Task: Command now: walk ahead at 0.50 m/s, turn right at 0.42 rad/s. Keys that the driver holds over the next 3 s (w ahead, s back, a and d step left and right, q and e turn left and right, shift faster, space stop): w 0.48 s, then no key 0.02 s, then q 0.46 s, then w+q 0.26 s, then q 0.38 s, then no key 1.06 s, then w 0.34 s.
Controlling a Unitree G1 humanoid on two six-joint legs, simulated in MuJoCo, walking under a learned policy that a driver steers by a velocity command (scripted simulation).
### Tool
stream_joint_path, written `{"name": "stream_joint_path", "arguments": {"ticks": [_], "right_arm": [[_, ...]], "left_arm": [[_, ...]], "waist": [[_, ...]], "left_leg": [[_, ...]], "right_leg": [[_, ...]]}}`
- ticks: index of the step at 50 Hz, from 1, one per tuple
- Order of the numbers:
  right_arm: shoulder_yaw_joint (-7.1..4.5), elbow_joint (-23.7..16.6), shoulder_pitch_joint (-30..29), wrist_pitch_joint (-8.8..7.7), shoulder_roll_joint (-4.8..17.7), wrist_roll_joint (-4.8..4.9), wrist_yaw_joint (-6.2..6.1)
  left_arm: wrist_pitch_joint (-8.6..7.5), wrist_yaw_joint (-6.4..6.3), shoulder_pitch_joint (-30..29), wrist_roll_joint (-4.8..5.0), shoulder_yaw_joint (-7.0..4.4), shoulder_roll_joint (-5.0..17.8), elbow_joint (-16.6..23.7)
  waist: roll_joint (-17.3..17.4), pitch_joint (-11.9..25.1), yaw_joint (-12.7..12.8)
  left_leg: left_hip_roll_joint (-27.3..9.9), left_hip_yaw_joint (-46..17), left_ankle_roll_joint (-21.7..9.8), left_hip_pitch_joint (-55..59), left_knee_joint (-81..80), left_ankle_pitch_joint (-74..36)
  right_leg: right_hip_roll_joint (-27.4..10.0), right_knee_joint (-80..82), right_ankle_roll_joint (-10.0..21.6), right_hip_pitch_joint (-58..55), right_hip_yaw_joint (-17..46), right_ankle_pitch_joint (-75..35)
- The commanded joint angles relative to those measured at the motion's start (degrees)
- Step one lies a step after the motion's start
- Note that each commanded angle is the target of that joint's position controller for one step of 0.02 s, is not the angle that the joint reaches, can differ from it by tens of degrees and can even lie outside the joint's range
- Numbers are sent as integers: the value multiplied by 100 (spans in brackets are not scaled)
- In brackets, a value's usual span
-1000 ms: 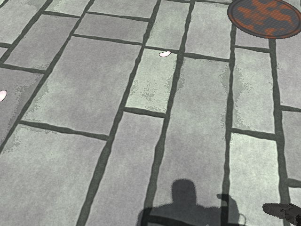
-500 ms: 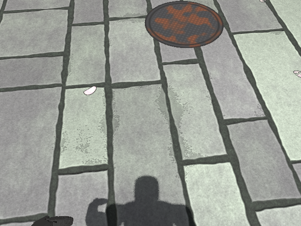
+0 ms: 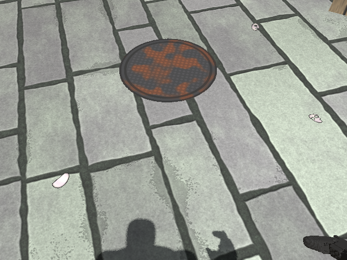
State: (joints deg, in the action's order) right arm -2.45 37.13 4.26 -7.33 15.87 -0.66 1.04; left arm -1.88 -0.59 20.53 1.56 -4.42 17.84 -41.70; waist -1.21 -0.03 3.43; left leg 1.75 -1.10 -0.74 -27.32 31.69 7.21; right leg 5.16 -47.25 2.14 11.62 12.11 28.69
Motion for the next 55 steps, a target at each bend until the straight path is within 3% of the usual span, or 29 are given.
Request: {"name": "stream_joint_path", "arguments": {"ticks": [1,2,3,6,9,12,18,20,21,22,23,24,25,27,28,31,34,39,43,44,45,46,47,48,49,50,51,52,55], "right_arm": [[-378,67,1729,40,943,75,-19],[-315,42,1465,88,786,36,-28],[-269,73,1258,118,680,-3,-26],[-206,181,1094,93,531,13,-26],[-279,330,1162,86,811,95,-37],[-314,457,1243,146,996,144,-45],[-341,775,1708,288,1174,251,-38],[-340,812,1620,345,1218,268,-65],[-285,826,1665,349,1079,247,-77],[-151,678,1599,322,786,115,-93],[31,494,2123,207,220,85,-83],[-86,553,1840,118,750,182,-63],[-160,422,1419,80,978,274,-43],[-160,460,1179,161,879,142,-79],[-172,512,1328,253,804,136,-82],[-132,593,1513,488,497,156,-131],[-93,419,1124,537,382,97,-105],[-136,26,417,555,440,111,77],[-255,-228,395,611,587,90,200],[-309,-195,661,600,641,89,200],[-432,-116,1094,582,911,61,138],[-601,-186,1472,601,1569,16,-2],[-588,-316,1420,612,1786,-71,-20],[-480,-396,1358,625,1320,-16,3],[-435,-398,1096,613,1133,72,-1],[-406,-375,945,639,982,200,-17],[-381,-405,756,680,922,240,-50],[-379,-475,584,698,964,160,-85],[-416,-561,541,661,1019,61,-206]], "left_arm": [[-152,4,158,92,-35,664,490],[-135,-4,-332,5,-41,696,597],[-154,5,-656,-80,-38,624,713],[-139,80,-589,-51,7,318,712],[-157,116,-931,-122,122,91,799],[-223,180,-1408,-106,197,-3,844],[-280,279,-2101,-30,136,201,1072],[-286,267,-1597,-67,29,372,948],[-270,223,-889,-104,-104,605,731],[-241,152,128,-170,-235,1011,573],[-199,148,444,-199,-323,1535,496],[-202,166,513,-114,-203,1046,480],[-223,169,106,-117,-109,852,513],[-247,201,-610,-207,3,478,570],[-277,209,-794,-241,28,367,562],[-388,167,-1009,-268,-19,431,387],[-331,32,-1152,-262,-70,567,279],[-132,-95,-930,-180,-137,741,72],[52,-158,-1018,-33,-203,846,34],[91,-188,-1078,1,-204,823,48],[94,-197,-845,-32,-182,724,4],[43,-175,-677,-267,-97,522,161],[11,-97,-460,-387,31,256,310],[25,-23,-756,-242,-41,570,200],[51,5,-961,-104,-63,618,276],[75,-14,-1031,-129,-75,578,241],[101,-38,-1166,-181,-107,644,291],[113,-26,-1208,-186,-111,614,330],[-3,-15,-1186,-186,-64,438,310]], "waist": [[1104,1026,-870],[651,567,-847],[510,193,-755],[779,32,-431],[648,-19,-453],[588,-50,-615],[662,-216,-765],[641,28,-374],[520,476,-47],[4,1254,392],[-1517,1837,126],[-1072,1768,338],[-831,988,239],[-264,409,-134],[-327,381,-335],[-360,313,-570],[-371,236,-528],[-290,259,-220],[-351,235,-301],[-275,349,-459],[68,636,-609],[1222,1121,-628],[1857,1782,-413],[961,2026,-720],[692,1523,-599],[310,1112,-495],[412,783,-417],[719,595,-308],[949,536,-307]], "left_leg": [[-2369,-3991,-1347,4064,-1489,2580],[-2092,-3161,-1162,3405,-1481,1998],[-1861,-2604,-1135,2779,-1576,1292],[-1497,-1714,-1130,2016,-1919,228],[-1517,-1218,-1256,1872,-2155,-450],[-1361,-685,-1130,1757,-2219,-633],[-1623,-615,-909,2320,-1938,-740],[-1526,-401,-730,2354,-1304,-1761],[-1252,-120,-581,2142,-401,-2386],[-955,185,-322,1167,1251,-1389],[-31,261,48,-998,3266,2001],[-204,-425,25,-1724,4023,2565],[-441,-365,-5,-1999,4136,2137],[-748,-246,112,-1434,3674,1556],[-840,-309,169,-1014,3469,1455],[-694,-316,354,-460,2951,1032],[-669,-175,372,-324,1930,47],[-580,25,215,-256,804,-510],[-406,258,-84,-130,312,274],[-222,406,-218,329,-133,21],[-120,260,-426,1165,-598,-1093],[-1270,-1318,-997,2543,-432,-3978],[-2434,-3327,-2279,3662,-587,-4564],[-2207,-3025,-2146,3460,-794,-3553],[-1903,-2513,-1843,2998,-936,-2095],[-1603,-2302,-1532,2503,-1218,-310],[-1409,-2236,-1367,1926,-1527,1162],[-1215,-2209,-1312,1402,-1781,1794],[-1015,-2089,-1328,1049,-1938,1835]], "right_leg": [[-371,-2893,-145,3536,-132,-12],[-554,-2850,-152,3468,-353,-412],[-680,-2531,-136,3372,-409,-676],[-940,-1712,-127,2770,-599,-911],[-1053,-675,-195,2681,-852,-1340],[-983,483,-206,2232,-1040,-2267],[-752,1563,-11,1812,-1202,-2413],[-555,1948,188,895,-1395,-2362],[-484,2013,345,-166,-1434,-2352],[-1435,1868,716,-1717,-379,-2467],[-2706,2459,1614,-3298,2237,-1457],[-2697,2900,1635,-3196,2855,-670],[-2556,2940,1451,-2544,2048,-1481],[-2153,2944,1245,-1236,653,-3987],[-2022,3020,1167,-815,200,-4656],[-1934,3302,1163,-124,-636,-5570],[-1769,3384,1019,-18,-1327,-5549],[-1927,3161,900,-626,-1623,-5181],[-2097,2292,705,-941,-1620,-5175],[-1943,1736,546,-871,-1775,-5366],[-1566,819,246,-612,-1980,-5091],[-1012,-852,-220,688,-2182,-2962],[-36,-2402,-521,2308,-1530,1217],[-335,-2794,-464,2427,-654,1031],[-519,-2663,-380,2687,-675,545],[-713,-2188,-357,2761,-731,126],[-822,-1651,-344,2632,-762,-243],[-761,-1391,-356,2304,-877,-524],[-613,-463,-455,1886,-940,-824]]}}
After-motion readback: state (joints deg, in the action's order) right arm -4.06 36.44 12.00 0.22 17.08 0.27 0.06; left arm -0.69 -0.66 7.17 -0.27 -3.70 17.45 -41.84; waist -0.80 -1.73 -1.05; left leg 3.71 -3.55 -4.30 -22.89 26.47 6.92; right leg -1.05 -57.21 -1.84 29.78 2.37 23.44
